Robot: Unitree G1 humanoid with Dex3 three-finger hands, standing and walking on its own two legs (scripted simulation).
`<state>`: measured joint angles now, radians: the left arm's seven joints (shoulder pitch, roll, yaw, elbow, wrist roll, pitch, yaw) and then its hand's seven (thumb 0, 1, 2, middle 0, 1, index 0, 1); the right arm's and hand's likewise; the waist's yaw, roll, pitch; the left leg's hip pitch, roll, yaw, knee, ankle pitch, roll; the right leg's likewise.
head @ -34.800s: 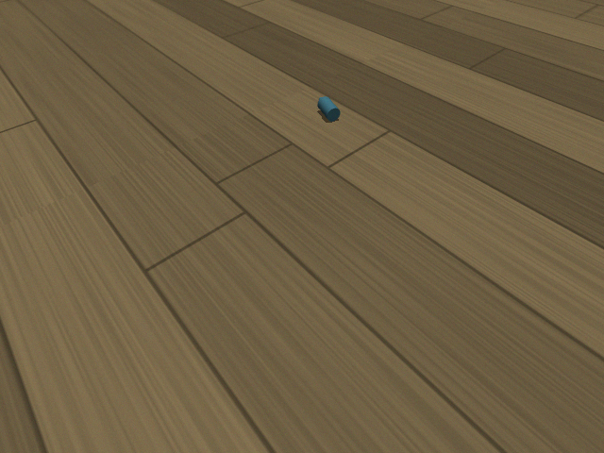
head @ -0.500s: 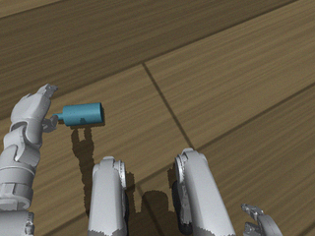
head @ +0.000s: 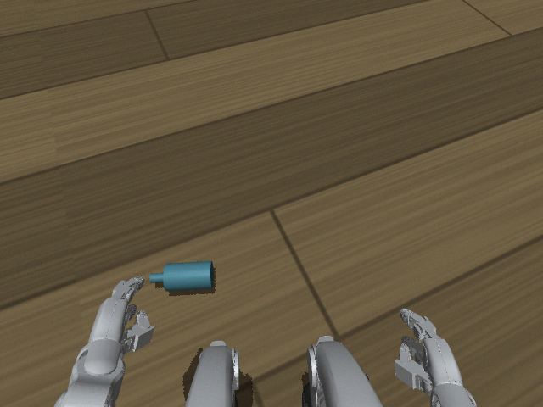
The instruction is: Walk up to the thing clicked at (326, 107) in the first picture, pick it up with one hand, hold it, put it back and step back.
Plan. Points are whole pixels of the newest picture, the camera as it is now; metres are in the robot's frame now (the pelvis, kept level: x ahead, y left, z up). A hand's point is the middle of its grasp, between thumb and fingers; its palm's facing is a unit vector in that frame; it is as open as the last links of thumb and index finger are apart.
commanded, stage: home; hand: left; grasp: from above
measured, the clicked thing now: (181, 276) +0.52 +0.27 -0.58
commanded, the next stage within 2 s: none
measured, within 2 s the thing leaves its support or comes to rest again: neither
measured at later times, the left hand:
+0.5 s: hand (118, 356) +0.20 +0.19 +0.05, palm faces +0.08 -0.98 -0.20, open 7.4 cm
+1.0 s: hand (120, 348) +0.21 +0.19 +0.04, palm faces +0.06 -0.98 -0.20, open 7.4 cm
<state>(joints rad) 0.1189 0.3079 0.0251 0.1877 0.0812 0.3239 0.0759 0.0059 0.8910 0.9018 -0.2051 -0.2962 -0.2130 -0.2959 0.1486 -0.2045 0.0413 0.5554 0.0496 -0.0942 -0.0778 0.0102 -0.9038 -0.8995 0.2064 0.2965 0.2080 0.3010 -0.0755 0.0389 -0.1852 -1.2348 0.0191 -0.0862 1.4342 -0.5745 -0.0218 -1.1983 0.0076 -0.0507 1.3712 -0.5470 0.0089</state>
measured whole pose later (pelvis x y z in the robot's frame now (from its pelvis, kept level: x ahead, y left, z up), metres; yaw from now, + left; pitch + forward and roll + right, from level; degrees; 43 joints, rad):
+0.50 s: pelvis +0.05 +0.00 +0.09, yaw +2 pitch +11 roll -3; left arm 0.53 0.22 0.03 -0.15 -0.06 0.46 0.02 0.01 0.90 0.90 -0.20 -0.30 -0.21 -0.29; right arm 0.29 -0.22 0.03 0.51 0.02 -0.21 -0.19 0.01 -0.90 -0.90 0.21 0.30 0.21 0.30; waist -0.05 0.06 -0.19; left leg -0.70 0.02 -0.08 1.01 -0.49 -0.01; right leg -0.66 0.00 -0.05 0.93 -0.46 0.01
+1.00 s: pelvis +0.06 +0.00 +0.09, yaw +2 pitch +10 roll -3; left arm 0.50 0.22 0.03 -0.12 -0.05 0.45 0.02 0.01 0.90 0.90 -0.20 -0.29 -0.20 -0.29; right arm 0.29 -0.22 0.03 0.55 0.01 -0.23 -0.18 0.02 -0.90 -0.90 0.21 0.30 0.21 0.30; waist -0.04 0.05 -0.17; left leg -0.69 0.02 -0.07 1.01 -0.51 -0.01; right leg -0.64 0.00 -0.05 0.94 -0.47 0.01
